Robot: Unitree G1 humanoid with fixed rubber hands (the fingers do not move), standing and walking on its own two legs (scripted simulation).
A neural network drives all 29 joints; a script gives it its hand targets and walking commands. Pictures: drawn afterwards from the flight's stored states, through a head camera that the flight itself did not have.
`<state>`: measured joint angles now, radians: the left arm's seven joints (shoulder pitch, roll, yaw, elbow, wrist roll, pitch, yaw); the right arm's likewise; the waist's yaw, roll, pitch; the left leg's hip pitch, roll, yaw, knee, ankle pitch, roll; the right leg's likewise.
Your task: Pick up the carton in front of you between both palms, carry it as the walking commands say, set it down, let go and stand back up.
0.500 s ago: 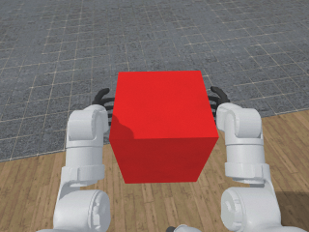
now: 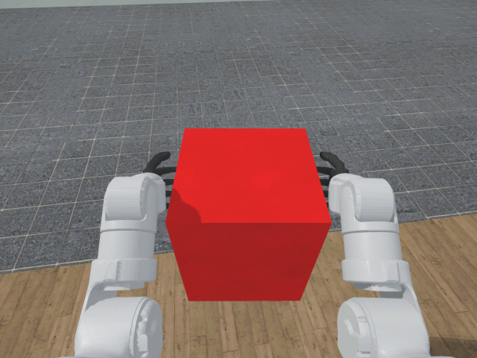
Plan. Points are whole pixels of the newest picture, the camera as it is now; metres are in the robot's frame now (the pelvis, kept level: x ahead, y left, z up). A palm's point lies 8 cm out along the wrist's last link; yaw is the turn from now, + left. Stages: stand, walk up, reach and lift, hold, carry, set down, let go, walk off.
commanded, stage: carry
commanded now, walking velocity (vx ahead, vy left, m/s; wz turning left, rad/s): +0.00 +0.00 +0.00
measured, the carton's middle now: (244, 218) +0.35 +0.00 +0.05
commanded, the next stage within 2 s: none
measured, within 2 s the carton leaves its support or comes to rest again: neither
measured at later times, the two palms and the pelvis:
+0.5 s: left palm (134, 193) +0.34 +0.18 +0.13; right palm (324, 193) +0.34 -0.12 +0.14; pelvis -0.01 +0.02 +0.00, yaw +0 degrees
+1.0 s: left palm (130, 196) +0.33 +0.18 +0.13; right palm (321, 195) +0.34 -0.12 +0.13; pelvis -0.02 +0.03 +0.00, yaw +1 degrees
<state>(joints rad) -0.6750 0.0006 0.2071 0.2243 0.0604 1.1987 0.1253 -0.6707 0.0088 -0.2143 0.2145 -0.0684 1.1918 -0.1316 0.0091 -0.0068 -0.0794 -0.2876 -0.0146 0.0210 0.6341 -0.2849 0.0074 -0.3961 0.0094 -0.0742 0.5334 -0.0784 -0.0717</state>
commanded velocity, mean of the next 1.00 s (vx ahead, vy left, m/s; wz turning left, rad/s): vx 0.00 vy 0.00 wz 0.00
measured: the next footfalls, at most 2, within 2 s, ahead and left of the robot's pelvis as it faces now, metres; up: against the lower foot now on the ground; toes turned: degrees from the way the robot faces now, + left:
none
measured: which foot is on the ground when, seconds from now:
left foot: down 0.00-1.00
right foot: down 0.00-1.00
